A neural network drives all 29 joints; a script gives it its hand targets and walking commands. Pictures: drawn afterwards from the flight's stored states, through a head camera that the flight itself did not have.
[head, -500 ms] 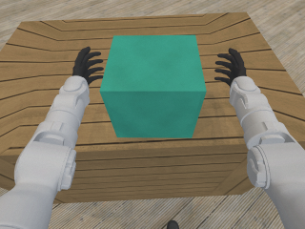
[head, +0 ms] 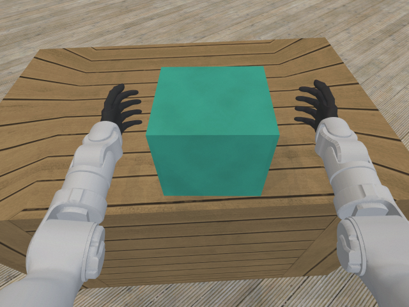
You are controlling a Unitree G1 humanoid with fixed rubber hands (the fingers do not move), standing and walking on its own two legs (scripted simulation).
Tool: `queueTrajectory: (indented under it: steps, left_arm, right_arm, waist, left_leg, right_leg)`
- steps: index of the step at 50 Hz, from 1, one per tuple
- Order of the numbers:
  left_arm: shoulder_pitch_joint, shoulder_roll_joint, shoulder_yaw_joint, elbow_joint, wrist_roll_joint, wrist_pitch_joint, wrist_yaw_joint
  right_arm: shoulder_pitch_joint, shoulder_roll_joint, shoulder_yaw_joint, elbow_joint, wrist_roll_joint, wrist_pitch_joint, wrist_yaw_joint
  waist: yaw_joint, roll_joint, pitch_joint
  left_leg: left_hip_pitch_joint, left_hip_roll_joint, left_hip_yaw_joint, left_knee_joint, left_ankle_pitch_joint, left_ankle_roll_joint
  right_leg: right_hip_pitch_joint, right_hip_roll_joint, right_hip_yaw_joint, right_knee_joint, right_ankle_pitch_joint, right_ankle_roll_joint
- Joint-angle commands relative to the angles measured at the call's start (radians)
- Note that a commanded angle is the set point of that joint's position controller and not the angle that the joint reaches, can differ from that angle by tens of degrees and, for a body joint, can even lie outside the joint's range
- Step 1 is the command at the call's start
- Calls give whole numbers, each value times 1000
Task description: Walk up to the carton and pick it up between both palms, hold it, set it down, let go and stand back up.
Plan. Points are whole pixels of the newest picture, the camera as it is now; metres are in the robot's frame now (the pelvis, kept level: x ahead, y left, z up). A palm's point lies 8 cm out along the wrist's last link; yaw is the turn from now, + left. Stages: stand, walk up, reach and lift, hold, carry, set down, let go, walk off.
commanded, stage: let go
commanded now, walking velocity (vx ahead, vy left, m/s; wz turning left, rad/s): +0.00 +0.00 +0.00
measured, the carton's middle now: (212, 132) +0.48 -0.03 +0.06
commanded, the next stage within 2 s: stand in 0.82 s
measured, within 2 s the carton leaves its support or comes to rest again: neither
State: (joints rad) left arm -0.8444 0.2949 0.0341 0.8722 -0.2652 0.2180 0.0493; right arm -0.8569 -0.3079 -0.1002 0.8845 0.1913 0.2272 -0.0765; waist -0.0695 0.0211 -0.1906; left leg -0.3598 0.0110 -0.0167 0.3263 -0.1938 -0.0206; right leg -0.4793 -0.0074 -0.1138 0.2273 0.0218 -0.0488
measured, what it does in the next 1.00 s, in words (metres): stands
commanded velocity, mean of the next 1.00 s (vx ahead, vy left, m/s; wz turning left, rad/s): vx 0.00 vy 0.00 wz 0.00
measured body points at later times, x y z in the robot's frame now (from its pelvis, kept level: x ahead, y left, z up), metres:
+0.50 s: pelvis +0.01 +0.01 +0.01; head +0.02 +0.01 +0.46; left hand +0.38 +0.19 +0.07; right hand +0.35 -0.26 +0.07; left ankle -0.04 +0.14 -0.74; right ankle +0.07 -0.09 -0.74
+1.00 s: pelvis +0.05 +0.01 +0.00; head +0.03 +0.02 +0.45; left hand +0.31 +0.23 +0.01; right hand +0.27 -0.28 +0.02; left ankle -0.03 +0.13 -0.74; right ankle +0.07 -0.09 -0.74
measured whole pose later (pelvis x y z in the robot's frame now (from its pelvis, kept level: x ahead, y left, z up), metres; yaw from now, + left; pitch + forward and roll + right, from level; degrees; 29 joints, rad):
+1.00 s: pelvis +0.05 +0.01 +0.00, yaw +0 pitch +5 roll -2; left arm 0.08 0.29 0.02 0.36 0.06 -0.05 -0.06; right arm 0.15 -0.36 -0.08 0.45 -0.09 -0.12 0.03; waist -0.03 -0.01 -0.15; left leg -0.11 0.07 0.06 0.32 -0.34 0.03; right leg -0.22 0.02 -0.12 0.21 -0.06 0.04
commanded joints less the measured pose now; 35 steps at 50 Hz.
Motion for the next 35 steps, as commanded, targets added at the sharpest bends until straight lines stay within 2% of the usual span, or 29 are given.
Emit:
queueTrajectory:
  steps: [1,4,6,7,12,13,16,17,18,19,20,21,22,23,24,25,26,27,28,29,30,31,32,33,34,35]
  left_arm:
    - [-477,199,52,-305,-3,3,5]
    - [-402,166,40,-346,6,43,4]
    - [-376,164,42,-364,6,65,-3]
    - [-300,138,32,-383,16,77,-6]
    - [-193,116,38,-531,39,130,-9]
    - [-177,123,45,-549,45,136,-10]
    - [-56,108,63,-662,71,170,-9]
    - [-68,120,64,-662,69,175,-7]
    - [-34,118,61,-708,68,175,2]
    - [47,94,58,-738,82,182,8]
    - [-16,112,66,-756,73,185,12]
    - [115,84,54,-766,84,186,16]
    - [68,100,57,-776,76,193,17]
    - [107,92,45,-783,72,196,22]
    - [184,87,42,-833,72,202,24]
    - [111,108,41,-830,58,212,24]
    - [247,71,35,-848,75,223,28]
    - [120,127,48,-901,41,228,28]
    - [332,72,31,-895,77,233,33]
    - [128,143,52,-946,33,238,31]
    - [369,73,34,-918,84,235,37]
    - [93,165,56,-955,22,248,33]
    - [412,71,33,-955,78,239,44]
    - [75,171,51,-972,13,252,41]
    - [461,61,14,-972,67,242,48]
    - [45,163,47,-927,20,278,43]
  right_arm:
    - [-510,-186,-28,-266,18,-33,6]
    - [-428,-198,-35,-247,31,-17,14]
    - [-402,-211,-41,-262,30,-10,18]
    - [-326,-213,-37,-255,33,-12,22]
    - [-212,-227,-47,-342,50,-18,35]
    - [-186,-226,-47,-364,53,-21,37]
    - [-64,-219,-29,-430,74,-46,39]
    - [-76,-222,-25,-447,76,-50,41]
    - [-45,-230,-31,-487,82,-59,44]
    - [54,-220,-13,-484,96,-75,49]
    - [-10,-229,-13,-515,100,-84,52]
    - [138,-215,3,-518,104,-98,56]
    - [88,-229,6,-542,107,-101,57]
    - [123,-228,11,-563,102,-99,61]
    - [202,-234,15,-614,105,-102,62]
    - [123,-247,8,-639,96,-85,62]
    - [274,-225,24,-638,100,-90,66]
    - [121,-254,1,-736,89,-75,62]
    - [366,-219,23,-696,94,-87,65]
    - [125,-267,-14,-788,85,-68,58]
    - [425,-216,14,-703,95,-93,65]
    - [84,-278,-23,-805,81,-59,59]
    - [462,-217,2,-737,98,-94,67]
    - [71,-279,-27,-814,81,-63,60]
    - [499,-205,1,-759,98,-95,66]
    - [56,-273,-16,-751,78,-54,61]
  waist:
    - [7,-38,-617]
    - [-6,-10,-566]
    - [-11,-17,-526]
    - [-18,-13,-508]
    - [-20,9,-444]
    - [-19,-3,-419]
    - [-1,-13,-365]
    - [3,-18,-336]
    - [8,-14,-337]
    - [13,-6,-315]
    - [21,-7,-300]
    - [21,-9,-277]
    - [29,-11,-266]
    - [30,-16,-260]
    - [31,-29,-270]
    - [29,-45,-267]
    - [30,-42,-232]
    - [42,-69,-260]
    - [28,-59,-223]
    - [45,-73,-265]
    - [27,-48,-203]
    - [55,-75,-267]
    - [27,-46,-218]
    - [60,-64,-274]
    - [27,-46,-230]
    - [54,-56,-246]
  left_leg:
    - [-234,-14,-15,-90,207,47]
    - [-171,-5,-26,-95,205,34]
    - [-165,-5,-31,-94,193,30]
    - [-129,3,-36,-100,201,26]
    - [-63,8,-42,-109,208,10]
    - [-65,8,-42,-110,198,11]
    - [-32,9,-29,-124,204,12]
    - [-45,8,-26,-128,168,13]
    - [-26,14,-23,-130,164,13]
    - [11,22,-17,-131,183,7]
    - [-6,18,-12,-131,148,4]
    - [27,26,-8,-129,170,4]
    - [22,28,-5,-134,148,1]
    - [27,30,-5,-136,136,2]
    - [47,29,-1,-135,172,6]
    - [12,25,-4,-137,135,8]
    - [38,35,-1,-139,157,7]
    - [-18,18,2,-140,119,20]
    - [33,35,2,-140,163,17]
    - [-30,14,6,-140,122,23]
    - [38,40,10,-136,146,17]
    - [-43,14,9,-143,91,26]
    - [52,44,12,-130,150,17]
    - [-45,19,14,-138,76,25]
    - [48,44,13,-117,162,23]
    - [-44,33,13,-142,32,21]
  right_leg:
    - [848,-3,147,137,305,18]
    - [815,-1,143,116,279,6]
    - [796,1,139,103,259,4]
    - [808,0,142,97,267,-2]
    - [802,4,138,69,244,-12]
    - [804,0,137,65,241,-9]
    - [859,-7,138,57,252,-3]
    - [837,-10,131,57,211,0]
    - [832,-7,128,58,193,1]
    - [853,-15,129,51,199,-1]
    - [829,-14,122,49,155,4]
    - [846,-25,127,47,171,4]
    - [826,-23,115,41,137,7]
    - [810,-23,117,44,118,10]
    - [830,-23,125,45,164,14]
    - [801,-19,117,51,135,20]
    - [827,-33,128,52,161,16]
    - [799,-18,122,61,139,29]
    - [841,-39,136,63,185,22]
    - [793,-16,123,72,159,35]
    - [833,-46,133,72,173,23]
    - [768,-15,121,78,127,39]
    - [826,-46,135,79,174,24]
    - [746,-21,117,82,105,42]
    - [819,-46,143,91,186,24]
    - [728,-35,114,76,51,41]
